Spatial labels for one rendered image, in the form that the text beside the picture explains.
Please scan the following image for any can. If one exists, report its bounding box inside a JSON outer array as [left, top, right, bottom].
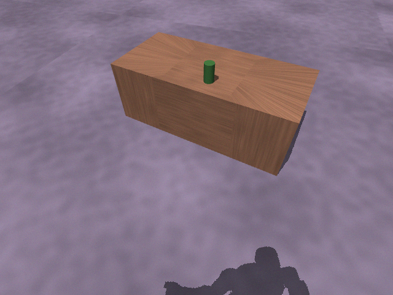
[[203, 60, 215, 84]]

